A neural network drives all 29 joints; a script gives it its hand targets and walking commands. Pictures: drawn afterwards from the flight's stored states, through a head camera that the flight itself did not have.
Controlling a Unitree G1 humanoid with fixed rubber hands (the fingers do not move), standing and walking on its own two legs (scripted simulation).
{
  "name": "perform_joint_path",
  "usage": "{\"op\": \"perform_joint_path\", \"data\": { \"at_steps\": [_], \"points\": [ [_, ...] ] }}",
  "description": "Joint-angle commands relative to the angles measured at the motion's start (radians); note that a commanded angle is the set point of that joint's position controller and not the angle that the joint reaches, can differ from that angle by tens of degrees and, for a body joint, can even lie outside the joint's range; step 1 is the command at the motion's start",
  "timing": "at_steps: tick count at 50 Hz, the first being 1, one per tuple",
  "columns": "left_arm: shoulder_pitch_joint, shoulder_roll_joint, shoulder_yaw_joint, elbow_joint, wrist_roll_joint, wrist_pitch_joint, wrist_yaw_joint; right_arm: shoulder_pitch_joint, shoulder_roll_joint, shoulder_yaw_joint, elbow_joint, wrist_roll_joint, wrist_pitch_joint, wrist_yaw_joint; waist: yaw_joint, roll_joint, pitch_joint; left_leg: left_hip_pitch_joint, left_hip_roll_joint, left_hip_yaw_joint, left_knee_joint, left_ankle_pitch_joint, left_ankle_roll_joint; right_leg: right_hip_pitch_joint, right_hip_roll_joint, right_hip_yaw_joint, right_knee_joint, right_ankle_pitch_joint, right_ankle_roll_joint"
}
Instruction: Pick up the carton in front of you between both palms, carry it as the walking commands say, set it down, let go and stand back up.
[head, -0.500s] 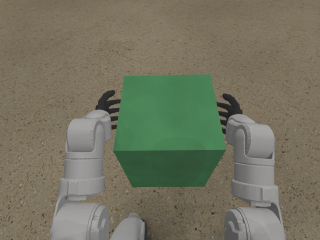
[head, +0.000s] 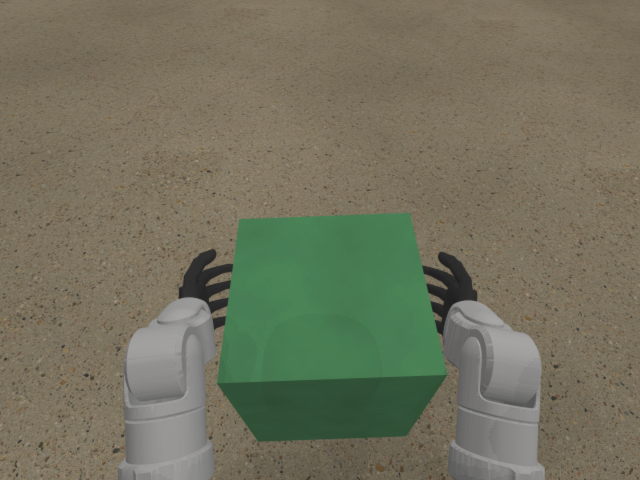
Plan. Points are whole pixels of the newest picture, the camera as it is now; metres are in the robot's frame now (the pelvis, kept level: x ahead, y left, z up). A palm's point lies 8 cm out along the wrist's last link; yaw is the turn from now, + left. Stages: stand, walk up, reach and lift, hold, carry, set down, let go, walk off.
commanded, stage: carry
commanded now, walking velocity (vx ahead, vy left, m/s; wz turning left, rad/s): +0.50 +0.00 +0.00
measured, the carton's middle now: (328, 335) +0.31 +0.00 +0.02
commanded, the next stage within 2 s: none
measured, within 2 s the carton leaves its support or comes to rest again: neither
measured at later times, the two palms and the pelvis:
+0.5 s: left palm (215, 174) +0.55 +0.18 +0.08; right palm (398, 172) +0.57 -0.12 +0.09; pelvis +0.30 +0.02 -0.02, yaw +1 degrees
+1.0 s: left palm (258, 89) +0.86 +0.14 +0.08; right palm (394, 94) +0.87 -0.15 +0.07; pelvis +0.60 -0.01 -0.01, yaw +3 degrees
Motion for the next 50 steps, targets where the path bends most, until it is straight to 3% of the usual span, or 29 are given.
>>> {"op": "perform_joint_path", "data": {
  "at_steps": [1,2,3,4,5,6,7,8,10,12,18,21,23,24,25,26,27,28,29,30,32,34,40,43,45,46,47,48,50],
  "points": [
    [-0.472,-0.917,-0.775,-0.05,-0.388,0.006,-0.247,-0.413,0.91,0.759,-0.036,0.392,0.02,0.265,-0.006,0.111,-0.349,0.088,0.155,0.015,0.231,0.651,0.041,0.323,0.044,-0.088,-0.124,0.067,-0.029],
    [-0.419,-0.926,-0.771,-0.028,-0.391,0.014,-0.257,-0.397,0.888,0.754,-0.042,0.391,0.023,0.267,0.016,0.075,-0.395,-0.084,0.14,0.03,0.36,0.454,0.006,0.538,-0.054,0.022,-0.083,0.0,-0.06],
    [-0.394,-0.901,-0.754,-0.013,-0.383,0.015,-0.265,-0.413,0.88,0.764,-0.066,0.404,0.036,0.268,0.03,-0.143,-0.462,-0.333,0.062,0.037,0.611,0.15,-0.029,0.737,-0.296,0.4,-0.09,-0.073,-0.17],
    [-0.386,-0.899,-0.74,0.009,-0.382,0.008,-0.27,-0.451,0.869,0.778,-0.092,0.419,0.044,0.271,0.032,-0.31,-0.407,-0.614,-0.026,-0.018,0.745,-0.193,-0.026,0.831,-0.378,0.626,-0.165,-0.086,-0.268],
    [-0.39,-0.909,-0.742,-0.006,-0.393,0.008,-0.273,-0.454,0.879,0.786,-0.086,0.429,0.044,0.274,0.028,-0.244,-0.352,-0.688,0.014,-0.086,0.857,-0.23,-0.009,0.773,-0.39,0.604,-0.176,-0.06,-0.272],
    [-0.397,-0.926,-0.749,-0.014,-0.403,0.006,-0.275,-0.467,0.888,0.79,-0.09,0.437,0.039,0.277,0.027,-0.156,-0.331,-0.691,0.05,-0.113,0.872,-0.215,-0.001,0.706,-0.361,0.533,-0.175,-0.034,-0.25],
    [-0.416,-0.941,-0.758,-0.028,-0.413,0.003,-0.276,-0.47,0.905,0.795,-0.089,0.441,0.033,0.279,0.023,-0.087,-0.298,-0.679,0.084,-0.121,0.83,-0.156,0.0,0.626,-0.339,0.46,-0.198,-0.054,-0.217],
    [-0.439,-0.949,-0.763,-0.043,-0.422,0.001,-0.277,-0.466,0.926,0.797,-0.084,0.446,0.028,0.279,0.02,-0.062,-0.279,-0.64,0.109,-0.123,0.753,-0.099,-0.006,0.551,-0.32,0.392,-0.238,-0.1,-0.186],
    [-0.455,-0.961,-0.777,-0.071,-0.438,-0.005,-0.28,-0.458,0.947,0.805,-0.092,0.447,0.017,0.275,0.019,-0.097,-0.274,-0.559,0.1,-0.075,0.626,-0.022,-0.024,0.472,-0.285,0.271,-0.285,-0.142,-0.167],
    [-0.448,-0.959,-0.785,-0.088,-0.449,-0.01,-0.284,-0.44,0.953,0.809,-0.103,0.44,0.009,0.268,0.019,-0.122,-0.259,-0.523,0.096,-0.044,0.498,0.047,-0.039,0.439,-0.261,0.202,-0.314,-0.184,-0.169],
    [-0.42,-0.884,-0.793,-0.136,-0.446,0.001,-0.277,-0.404,0.889,0.807,-0.142,0.425,0.018,0.25,0.028,-0.135,-0.197,-0.451,0.058,0.044,0.249,0.25,-0.037,0.458,-0.208,0.083,-0.283,-0.032,-0.137],
    [-0.394,-0.835,-0.781,-0.098,-0.425,0.02,-0.269,-0.379,0.838,0.788,-0.106,0.415,0.039,0.249,0.03,-0.141,-0.176,-0.393,0.043,0.081,0.178,0.235,-0.022,0.487,-0.204,0.062,-0.2,0.03,-0.115],
    [-0.385,-0.815,-0.776,-0.068,-0.414,0.031,-0.266,-0.349,0.815,0.768,-0.061,0.407,0.048,0.251,0.011,-0.081,-0.222,-0.156,-0.005,0.148,0.117,0.17,-0.003,0.413,-0.153,-0.02,0.014,0.132,-0.075],
    [-0.383,-0.798,-0.77,-0.054,-0.41,0.035,-0.265,-0.333,0.808,0.756,-0.036,0.403,0.051,0.252,-0.009,-0.032,-0.283,0.061,0.074,0.04,0.124,0.131,0.014,0.273,-0.128,-0.053,0.195,0.081,-0.032],
    [-0.419,-0.806,-0.776,-0.063,-0.421,0.047,-0.266,-0.324,0.794,0.734,0.004,0.382,0.044,0.253,-0.025,0.221,-0.348,0.237,0.316,-0.404,0.012,-0.005,0.141,0.028,-0.02,-0.063,0.496,-0.11,0.025],
    [-0.44,-0.822,-0.783,-0.05,-0.429,0.051,-0.271,-0.319,0.812,0.73,0.024,0.38,0.039,0.251,-0.029,0.345,-0.335,0.338,0.401,-0.617,-0.06,0.099,0.221,-0.208,0.042,0.01,0.654,-0.419,0.024],
    [-0.442,-0.858,-0.783,-0.03,-0.437,0.044,-0.276,-0.337,0.841,0.734,-0.001,0.396,0.036,0.252,-0.02,0.251,-0.328,0.33,0.415,-0.571,-0.03,0.195,0.225,-0.278,-0.01,0.09,0.76,-0.44,-0.001],
    [-0.45,-0.883,-0.782,-0.026,-0.445,0.033,-0.281,-0.359,0.88,0.745,-0.019,0.409,0.029,0.254,-0.021,0.157,-0.329,0.274,0.393,-0.507,-0.016,0.257,0.209,-0.275,-0.047,0.119,0.775,-0.419,-0.019],
    [-0.455,-0.916,-0.783,-0.028,-0.451,0.022,-0.283,-0.391,0.909,0.758,-0.049,0.42,0.021,0.257,-0.017,0.068,-0.323,0.208,0.38,-0.436,-0.03,0.211,0.175,-0.255,-0.081,0.138,0.73,-0.362,-0.025],
    [-0.464,-0.938,-0.784,-0.041,-0.454,0.01,-0.282,-0.427,0.934,0.773,-0.079,0.433,0.013,0.26,-0.01,0.046,-0.307,0.129,0.354,-0.358,-0.067,0.157,0.141,-0.212,-0.104,0.144,0.649,-0.303,-0.025],
    [-0.483,-0.957,-0.795,-0.087,-0.447,-0.007,-0.273,-0.47,0.963,0.798,-0.125,0.459,-0.001,0.267,-0.007,0.102,-0.294,0.051,0.312,-0.232,-0.118,0.088,0.113,-0.132,-0.088,0.098,0.517,-0.227,-0.016],
    [-0.483,-0.953,-0.807,-0.136,-0.431,-0.02,-0.259,-0.463,0.961,0.812,-0.155,0.475,-0.009,0.272,-0.007,0.129,-0.281,0.039,0.291,-0.169,-0.148,0.073,0.123,-0.114,-0.08,0.067,0.395,-0.174,-0.002],
    [-0.386,-0.873,-0.797,-0.171,-0.411,0.004,-0.242,-0.377,0.861,0.803,-0.181,0.456,0.013,0.26,-0.018,0.146,-0.242,0.095,0.243,-0.035,-0.102,0.293,0.094,-0.019,-0.034,-0.024,0.072,0.024,-0.006],
    [-0.35,-0.834,-0.778,-0.128,-0.405,0.025,-0.253,-0.334,0.827,0.791,-0.132,0.422,0.03,0.257,-0.014,0.138,-0.217,0.106,0.232,0.001,-0.015,0.31,0.063,0.075,-0.024,-0.069,-0.024,0.025,-0.024],
    [-0.34,-0.821,-0.764,-0.082,-0.404,0.033,-0.263,-0.32,0.812,0.788,-0.096,0.406,0.039,0.256,0.003,0.071,-0.259,-0.027,0.171,0.085,0.225,0.368,0.018,0.362,0.007,-0.111,-0.051,-0.062,-0.041],
    [-0.32,-0.813,-0.753,-0.052,-0.397,0.034,-0.266,-0.335,0.796,0.784,-0.089,0.405,0.045,0.257,0.031,-0.045,-0.31,-0.184,0.13,0.107,0.446,0.228,-0.024,0.536,-0.142,0.111,-0.101,-0.182,-0.077],
    [-0.321,-0.807,-0.737,-0.01,-0.382,0.026,-0.269,-0.379,0.812,0.797,-0.104,0.418,0.056,0.259,0.039,-0.293,-0.344,-0.472,0.019,0.082,0.702,-0.01,-0.061,0.724,-0.355,0.518,-0.189,-0.235,-0.207],
    [-0.323,-0.832,-0.734,-0.007,-0.389,0.02,-0.271,-0.39,0.823,0.799,-0.087,0.423,0.056,0.264,0.035,-0.312,-0.301,-0.663,-0.007,-0.014,0.839,-0.205,-0.042,0.77,-0.4,0.627,-0.221,-0.102,-0.249],
    [-0.368,-0.899,-0.755,-0.038,-0.411,0.006,-0.275,-0.406,0.89,0.801,-0.069,0.432,0.035,0.271,0.028,-0.14,-0.307,-0.692,0.076,-0.098,0.908,-0.159,-0.007,0.705,-0.356,0.465,-0.173,0.082,-0.215]
  ]
}}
